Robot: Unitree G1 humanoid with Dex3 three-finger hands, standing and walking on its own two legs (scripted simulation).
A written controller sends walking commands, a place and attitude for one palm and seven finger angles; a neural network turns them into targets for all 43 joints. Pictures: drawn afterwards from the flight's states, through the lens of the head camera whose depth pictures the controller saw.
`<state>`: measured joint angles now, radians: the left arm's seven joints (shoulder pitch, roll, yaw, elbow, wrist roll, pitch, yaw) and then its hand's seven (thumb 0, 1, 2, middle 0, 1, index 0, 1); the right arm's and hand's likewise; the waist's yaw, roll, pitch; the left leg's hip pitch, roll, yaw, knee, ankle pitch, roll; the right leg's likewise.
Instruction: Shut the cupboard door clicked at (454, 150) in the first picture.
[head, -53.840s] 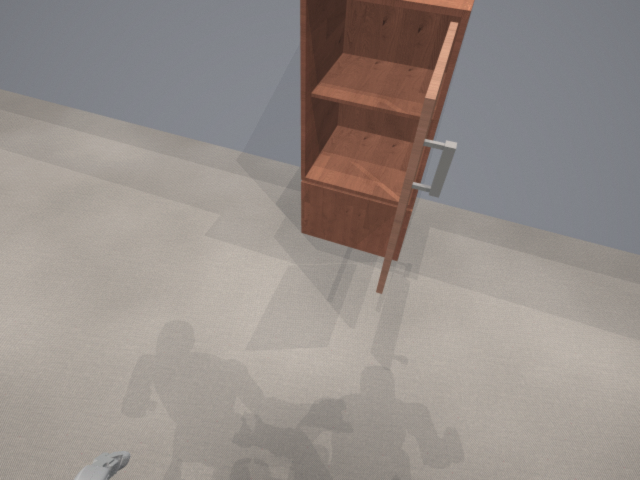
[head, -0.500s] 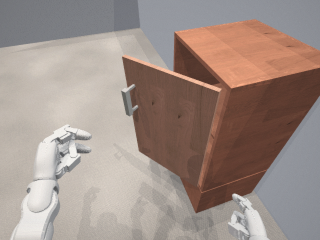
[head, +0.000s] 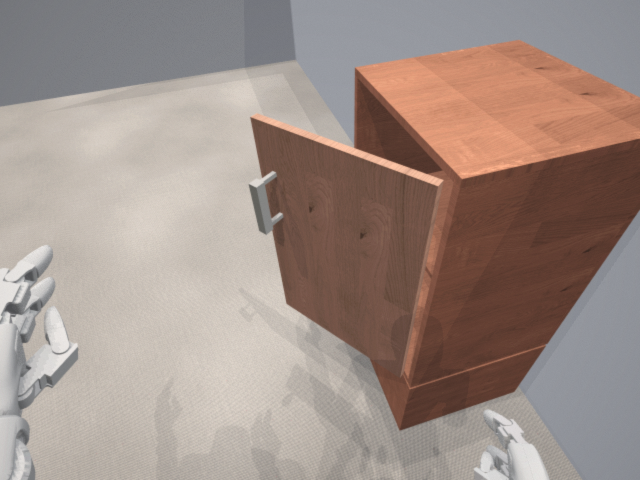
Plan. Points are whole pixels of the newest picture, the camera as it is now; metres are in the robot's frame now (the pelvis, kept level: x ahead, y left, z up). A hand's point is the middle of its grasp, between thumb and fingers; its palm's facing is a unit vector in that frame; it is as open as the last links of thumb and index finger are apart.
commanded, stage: draw the hand back to the body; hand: left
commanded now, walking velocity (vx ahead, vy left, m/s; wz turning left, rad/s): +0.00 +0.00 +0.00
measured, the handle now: (268, 202) +0.64 +0.20 -0.03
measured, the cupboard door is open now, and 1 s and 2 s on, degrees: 36 36 36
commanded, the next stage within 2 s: step back with the hand held close in 0.18 s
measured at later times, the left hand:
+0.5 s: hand (83, 347) +0.19 +0.26 +0.14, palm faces +0.40 -0.79 -0.47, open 7.4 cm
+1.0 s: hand (4, 425) +0.12 +0.29 +0.14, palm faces +0.44 -0.76 -0.47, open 7.4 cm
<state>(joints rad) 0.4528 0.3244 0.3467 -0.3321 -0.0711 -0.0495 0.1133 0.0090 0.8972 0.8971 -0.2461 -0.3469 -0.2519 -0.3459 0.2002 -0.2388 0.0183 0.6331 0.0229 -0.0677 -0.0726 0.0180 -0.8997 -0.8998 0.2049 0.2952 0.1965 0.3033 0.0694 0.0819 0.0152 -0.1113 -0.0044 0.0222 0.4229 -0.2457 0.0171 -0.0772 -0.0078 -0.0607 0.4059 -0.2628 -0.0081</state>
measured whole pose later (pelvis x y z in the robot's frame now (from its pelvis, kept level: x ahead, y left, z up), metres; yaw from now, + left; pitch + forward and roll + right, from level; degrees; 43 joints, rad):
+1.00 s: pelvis -0.08 +0.02 -0.01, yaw +2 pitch +0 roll -2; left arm 0.52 0.41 0.41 -0.45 -0.02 -0.17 0.14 0.01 0.89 0.90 -0.21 -0.30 -0.21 -0.30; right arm 0.22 -0.22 0.00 0.54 0.02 0.00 -0.10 0.02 -0.90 -0.90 0.21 0.30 0.20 0.30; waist -0.01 0.01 0.01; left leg -0.39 -0.02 0.01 0.58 -0.19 0.06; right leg -0.33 0.01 -0.02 0.54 -0.21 0.01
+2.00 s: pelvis -0.24 +0.02 -0.04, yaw +1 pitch -4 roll -3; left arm 0.44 0.38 0.45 -0.34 -0.05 -0.23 0.17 0.00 0.89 0.90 -0.21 -0.30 -0.21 -0.30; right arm 0.40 -0.29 -0.04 0.72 0.02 -0.06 -0.11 0.02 -0.90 -0.90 0.20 0.30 0.19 0.30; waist 0.01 0.01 -0.16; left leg -0.44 0.05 0.01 0.78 -0.26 0.00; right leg 0.06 0.04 -0.02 0.55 -0.54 0.00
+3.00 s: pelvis -0.32 +0.05 -0.01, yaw +3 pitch -1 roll +0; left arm 0.28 0.19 0.02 0.93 0.01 0.02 0.03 -0.04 0.94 0.90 -0.19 -0.29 -0.20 -0.30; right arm 0.28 -0.17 0.00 1.00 -0.02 0.02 -0.03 0.01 -0.92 -0.90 0.21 0.30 0.20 0.30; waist -0.01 0.00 0.03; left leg -0.25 0.03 0.04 0.52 -0.25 -0.01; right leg -0.20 0.03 -0.08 0.51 -0.28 -0.06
